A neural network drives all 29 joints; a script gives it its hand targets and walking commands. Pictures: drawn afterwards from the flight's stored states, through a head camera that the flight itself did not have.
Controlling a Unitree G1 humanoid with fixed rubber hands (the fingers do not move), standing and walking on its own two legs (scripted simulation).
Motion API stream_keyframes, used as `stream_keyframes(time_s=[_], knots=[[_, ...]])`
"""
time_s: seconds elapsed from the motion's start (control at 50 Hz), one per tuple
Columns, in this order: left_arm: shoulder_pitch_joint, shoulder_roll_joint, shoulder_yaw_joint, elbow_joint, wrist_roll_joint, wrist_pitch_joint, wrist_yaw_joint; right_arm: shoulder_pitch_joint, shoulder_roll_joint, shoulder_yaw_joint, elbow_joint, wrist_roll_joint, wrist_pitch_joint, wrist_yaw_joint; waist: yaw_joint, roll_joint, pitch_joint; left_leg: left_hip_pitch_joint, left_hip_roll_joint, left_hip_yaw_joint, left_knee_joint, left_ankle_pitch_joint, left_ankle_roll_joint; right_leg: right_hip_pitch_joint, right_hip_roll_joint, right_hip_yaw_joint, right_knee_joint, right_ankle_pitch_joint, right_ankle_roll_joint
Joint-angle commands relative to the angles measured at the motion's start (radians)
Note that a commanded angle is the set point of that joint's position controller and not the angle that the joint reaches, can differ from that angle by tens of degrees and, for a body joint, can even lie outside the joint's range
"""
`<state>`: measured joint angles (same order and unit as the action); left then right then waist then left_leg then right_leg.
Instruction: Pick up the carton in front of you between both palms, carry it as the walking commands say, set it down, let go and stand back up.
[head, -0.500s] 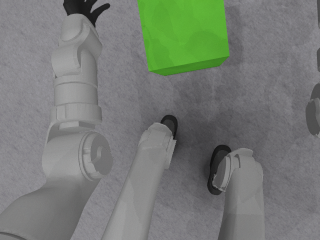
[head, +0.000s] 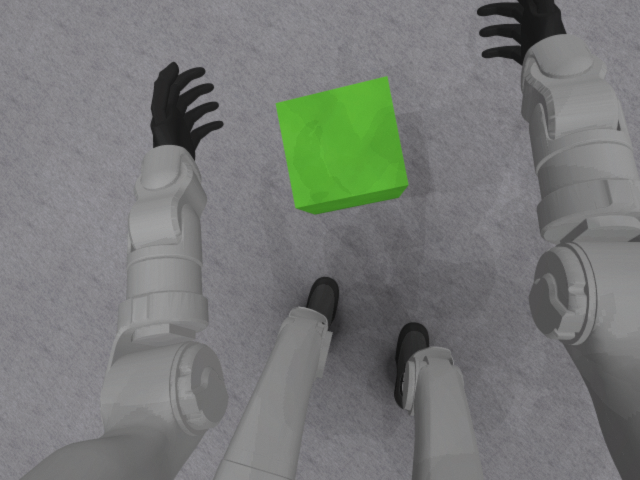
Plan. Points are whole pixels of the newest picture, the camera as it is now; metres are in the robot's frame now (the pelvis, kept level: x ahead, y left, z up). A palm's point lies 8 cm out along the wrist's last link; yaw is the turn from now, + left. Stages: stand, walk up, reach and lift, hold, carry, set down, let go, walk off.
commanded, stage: let go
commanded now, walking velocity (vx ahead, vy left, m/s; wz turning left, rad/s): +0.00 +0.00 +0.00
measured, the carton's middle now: (345, 156) +0.52 +0.14 -0.53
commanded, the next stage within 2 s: stand in 1.40 s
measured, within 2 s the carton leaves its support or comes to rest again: neither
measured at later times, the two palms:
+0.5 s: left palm (67, 308) +0.26 +0.27 +0.02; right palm (623, 267) +0.38 -0.13 +0.00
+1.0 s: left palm (88, 337) +0.25 +0.23 +0.05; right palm out of the picture +0.28 -0.24 +0.05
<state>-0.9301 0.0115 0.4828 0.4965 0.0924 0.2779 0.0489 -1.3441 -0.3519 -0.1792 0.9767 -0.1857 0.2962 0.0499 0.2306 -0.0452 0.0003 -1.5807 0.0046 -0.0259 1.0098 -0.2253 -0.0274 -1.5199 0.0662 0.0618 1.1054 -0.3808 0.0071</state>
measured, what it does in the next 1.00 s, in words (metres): rises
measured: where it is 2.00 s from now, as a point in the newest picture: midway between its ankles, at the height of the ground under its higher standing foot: (361, 355)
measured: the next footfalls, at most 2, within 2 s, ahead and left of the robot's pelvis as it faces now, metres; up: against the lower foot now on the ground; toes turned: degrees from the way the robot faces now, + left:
none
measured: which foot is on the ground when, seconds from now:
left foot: down 0.00-1.00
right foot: down 0.00-1.00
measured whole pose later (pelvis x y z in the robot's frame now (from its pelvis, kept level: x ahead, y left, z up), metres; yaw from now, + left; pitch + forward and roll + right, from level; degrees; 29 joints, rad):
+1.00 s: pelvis +0.10 -0.01 +0.12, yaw +2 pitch +2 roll +1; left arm 0.22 0.22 0.03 0.44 -0.01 0.05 -0.07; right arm 0.21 -0.20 -0.05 0.46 0.00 0.04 0.03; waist 0.01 -0.02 0.04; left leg -0.24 -0.01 -0.05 0.41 -0.21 -0.03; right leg -0.14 0.03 0.05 0.43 -0.33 -0.02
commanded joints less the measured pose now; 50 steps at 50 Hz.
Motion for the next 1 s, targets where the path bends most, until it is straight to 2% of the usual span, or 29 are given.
stream_keyframes(time_s=[0.0, 0.06, 0.1, 0.14, 0.18, 0.22, 0.28, 0.34, 0.46, 0.58, 0.68, 0.82, 0.9, 0.98], knots=[[0.039, 0.129, -0.035, -0.136, 0.025, -0.056, -0.051, -0.058, 0.037, -0.05, -0.218, -0.029, -0.042, -0.068, 0.055, -0.165, -1.174, 0.78, -0.073, 0.126, -0.027, 0.622, -0.027, 0.671, 0.043, -0.016, -0.133, 0.588, 0.031], [0.139, 0.16, -0.086, -0.141, 0.029, -0.083, -0.095, 0.083, 0.136, -0.07, -0.342, -0.035, -0.063, -0.14, 0.036, -0.164, -1.117, 0.8, -0.073, 0.114, -0.092, 0.54, -0.016, 0.773, 0.038, -0.011, -0.204, 0.566, 0.04], [0.215, 0.172, -0.128, -0.13, 0.027, -0.096, -0.121, 0.188, 0.187, -0.076, -0.405, -0.034, -0.076, -0.176, 0.023, -0.144, -1.021, 0.848, -0.068, 0.106, -0.132, 0.466, -0.008, 0.769, 0.039, -0.022, -0.261, 0.448, 0.044], [0.298, 0.18, -0.167, -0.107, 0.019, -0.109, -0.143, 0.291, 0.213, -0.083, -0.45, -0.031, -0.091, -0.198, 0.007, -0.107, -0.894, 0.921, -0.057, 0.097, -0.172, 0.376, -0.002, 0.71, 0.04, -0.042, -0.326, 0.274, 0.043], [0.381, 0.191, -0.203, -0.091, 0.009, -0.123, -0.161, 0.388, 0.217, -0.088, -0.476, -0.029, -0.109, -0.207, -0.011, -0.07, -0.781, 0.997, -0.045, 0.087, -0.212, 0.28, 0.001, 0.669, 0.036, -0.056, -0.379, 0.14, 0.041], [0.457, 0.209, -0.239, -0.082, -0.006, -0.14, -0.173, 0.481, 0.216, -0.083, -0.481, -0.018, -0.128, -0.21, -0.023, -0.038, -0.695, 1.071, -0.035, 0.076, -0.25, 0.203, 0.005, 0.663, 0.028, -0.063, -0.414, 0.064, 0.038], [0.567, 0.238, -0.306, -0.09, -0.04, -0.168, -0.177, 0.617, 0.205, -0.059, -0.477, 0.022, -0.158, -0.203, -0.038, 0.009, -0.607, 1.183, -0.025, 0.047, -0.304, 0.137, 0.007, 0.683, 0.02, -0.066, -0.443, 0.005, 0.027], [0.685, 0.245, -0.377, -0.114, -0.076, -0.197, -0.169, 0.742, 0.19, -0.029, -0.46, 0.067, -0.195, -0.189, -0.05, 0.047, -0.537, 1.279, -0.017, 0.014, -0.349, 0.127, -0.002, 0.708, 0.014, -0.07, -0.46, -0.008, 0.017], [0.899, 0.246, -0.475, -0.211, -0.121, -0.231, -0.138, 0.959, 0.155, -0.002, -0.442, 0.106, -0.258, -0.157, -0.075, 0.096, -0.416, 1.42, -0.01, -0.02, -0.405, 0.213, -0.026, 0.791, 0.012, -0.07, -0.508, 0.024, -0.006], [1.028, 0.273, -0.484, -0.263, -0.13, -0.235, -0.12, 1.14, 0.129, 0.015, -0.45, 0.118, -0.285, -0.13, -0.116, 0.084, -0.286, 1.474, -0.023, 0.0, -0.451, 0.287, -0.031, 0.947, 0.002, -0.065, -0.599, 0.071, -0.013], [1.072, 0.284, -0.466, -0.233, -0.131, -0.239, -0.121, 1.259, 0.126, 0.042, -0.487, 0.124, -0.293, -0.1, -0.153, 0.044, -0.222, 1.504, -0.029, 0.007, -0.479, 0.354, -0.027, 1.09, -0.013, -0.057, -0.66, 0.177, -0.002], [1.154, 0.298, -0.436, -0.164, -0.116, -0.247, -0.12, 1.435, 0.105, 0.088, -0.561, 0.153, -0.289, -0.053, -0.186, 0.007, -0.188, 1.537, -0.052, 0.006, -0.526, 0.457, -0.017, 1.279, -0.03, -0.026, -0.699, 0.45, 0.028], [1.172, 0.309, -0.422, -0.142, -0.102, -0.245, -0.113, 1.503, 0.095, 0.112, -0.597, 0.177, -0.277, -0.029, -0.199, 0.003, -0.147, 1.532, -0.069, 0.01, -0.562, 0.435, -0.004, 1.342, -0.04, -0.009, -0.716, 0.57, 0.036], [1.169, 0.318, -0.412, -0.134, -0.091, -0.231, -0.111, 1.53, 0.086, 0.129, -0.624, 0.192, -0.258, -0.012, -0.205, 0.004, -0.094, 1.528, -0.078, 0.018, -0.584, 0.367, 0.008, 1.359, -0.05, 0.0, -0.731, 0.592, 0.041]])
